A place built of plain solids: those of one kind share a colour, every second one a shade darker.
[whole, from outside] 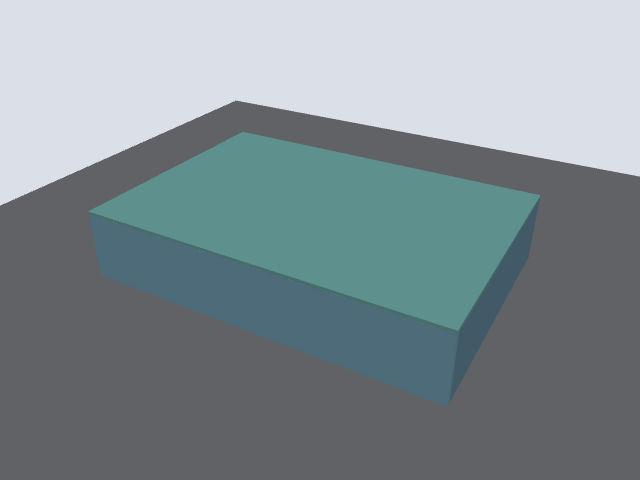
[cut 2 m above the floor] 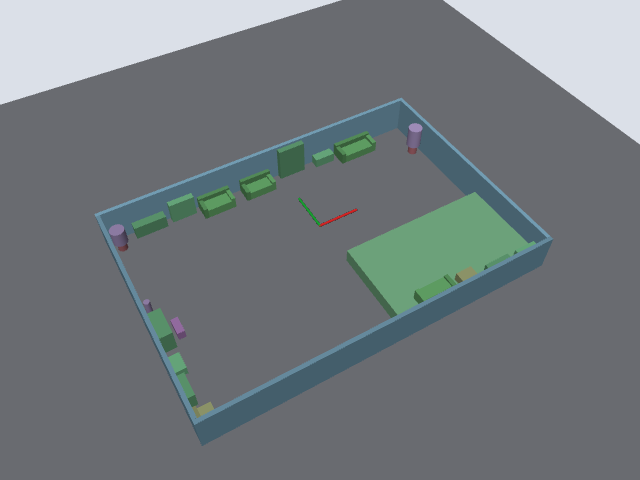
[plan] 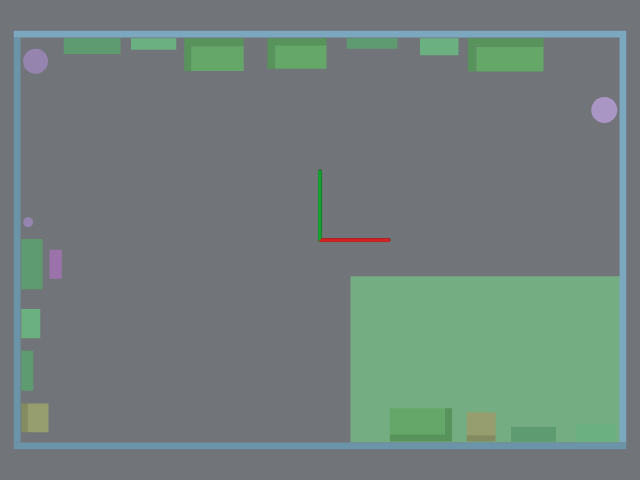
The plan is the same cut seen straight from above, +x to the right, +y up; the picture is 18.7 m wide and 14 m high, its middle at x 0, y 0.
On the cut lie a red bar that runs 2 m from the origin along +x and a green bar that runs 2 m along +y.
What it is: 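A loft; one open main floor with 2 platforms, their free sides bare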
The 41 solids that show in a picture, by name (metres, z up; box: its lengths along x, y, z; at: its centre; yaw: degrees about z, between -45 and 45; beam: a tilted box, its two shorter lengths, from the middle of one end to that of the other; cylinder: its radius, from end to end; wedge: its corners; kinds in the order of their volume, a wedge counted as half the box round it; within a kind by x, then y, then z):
{
 "wall_1": {"box": [0.2, 11.81, 3.45], "at": [-8.84, 0.0, 1.68]},
 "wall_2": {"box": [17.87, 0.2, 3.45], "at": [0.0, -6.0, 1.68]},
 "wall_3": {"box": [17.87, 0.2, 3.45], "at": [0.0, 6.0, 1.68]},
 "wall_4": {"box": [0.2, 11.81, 3.45], "at": [8.84, 0.0, 1.68]},
 "roof_1": {"box": [17.87, 12.21, 0.16], "at": [0.0, 0.0, 3.48]},
 "floor_1": {"box": [7.85, 4.85, 0.81], "at": [4.81, -3.48, 0.36]},
 "case_1": {"box": [0.36, 1.17, 0.92], "at": [-8.54, -3.81, 0.41]},
 "case_2": {"box": [0.56, 0.86, 0.55], "at": [-8.44, -2.44, 0.23]},
 "case_3": {"box": [0.62, 1.47, 1.25], "at": [-8.4, -0.7, 0.58]},
 "case_4": {"box": [1.66, 0.46, 0.79], "at": [-6.65, 5.65, 0.34]},
 "case_5": {"box": [1.32, 0.34, 1.25], "at": [-4.85, 5.71, 0.57]},
 "case_6": {"box": [1.48, 0.31, 1.94], "at": [1.52, 5.73, 0.92]},
 "case_7": {"box": [1.13, 0.49, 0.57], "at": [3.48, 5.64, 0.24]},
 "case_8": {"box": [1.32, 0.43, 0.75], "at": [6.23, -5.67, 1.14]},
 "case_9": {"box": [1.15, 0.52, 0.53], "at": [8.06, -5.62, 1.02]},
 "sofa_1": {"box": [0.21, 0.73, 0.7], "at": [-3.86, 5.29, 0.3]},
 "sofa_2": {"box": [1.33, 0.73, 0.55], "at": [-3.09, 5.29, 0.23]},
 "sofa_3": {"box": [1.75, 0.23, 0.81], "at": [-3.09, 5.77, 0.35]},
 "sofa_4": {"box": [0.21, 0.73, 0.7], "at": [-2.32, 5.29, 0.3]},
 "sofa_5": {"box": [0.22, 0.68, 0.66], "at": [-1.42, 5.33, 0.28]},
 "sofa_6": {"box": [1.28, 0.68, 0.52], "at": [-0.67, 5.33, 0.21]},
 "sofa_7": {"box": [1.72, 0.21, 0.85], "at": [-0.67, 5.78, 0.38]},
 "sofa_8": {"box": [0.22, 0.68, 0.66], "at": [0.08, 5.33, 0.28]},
 "sofa_9": {"box": [0.21, 0.77, 0.59], "at": [2.14, -5.29, 1.06]},
 "sofa_10": {"box": [1.81, 0.21, 0.81], "at": [2.94, -5.78, 1.17]},
 "sofa_11": {"box": [1.39, 0.77, 0.5], "at": [2.94, -5.29, 1.01]},
 "sofa_12": {"box": [0.21, 0.77, 0.59], "at": [3.75, -5.29, 1.06]},
 "sofa_13": {"box": [0.24, 0.73, 0.7], "at": [4.43, 5.28, 0.3]},
 "sofa_14": {"box": [1.73, 0.73, 0.51], "at": [5.42, 5.28, 0.21]},
 "sofa_15": {"box": [2.21, 0.24, 0.8], "at": [5.42, 5.76, 0.35]},
 "sofa_16": {"box": [0.24, 0.73, 0.7], "at": [6.4, 5.28, 0.3]},
 "bush_1": {"cylinder": 0.14, "from": [-8.51, 0.52, 0.58], "to": [-8.51, 0.52, 1.35]},
 "bush_2": {"cylinder": 0.37, "from": [-8.3, 5.21, 0.52], "to": [-8.3, 5.21, 1.36]},
 "bush_3": {"cylinder": 0.38, "from": [8.29, 3.79, 0.57], "to": [8.29, 3.79, 1.73]},
 "chair_1": {"box": [0.19, 0.84, 0.82], "at": [-8.62, -5.19, 0.36]},
 "chair_2": {"box": [0.61, 0.84, 0.52], "at": [-8.22, -5.19, 0.21]},
 "chair_3": {"box": [0.84, 0.19, 0.73], "at": [4.7, -5.79, 1.13]},
 "chair_4": {"box": [0.84, 0.67, 0.47], "at": [4.7, -5.36, 0.99]},
 "pot_1": {"cylinder": 0.24, "from": [-8.3, 5.21, 0.0], "to": [-8.3, 5.21, 0.52]},
 "pot_2": {"cylinder": 0.25, "from": [8.29, 3.79, 0.0], "to": [8.29, 3.79, 0.57]},
 "bench_1": {"box": [0.36, 0.85, 0.53], "at": [-7.71, -0.71, 0.21]}
}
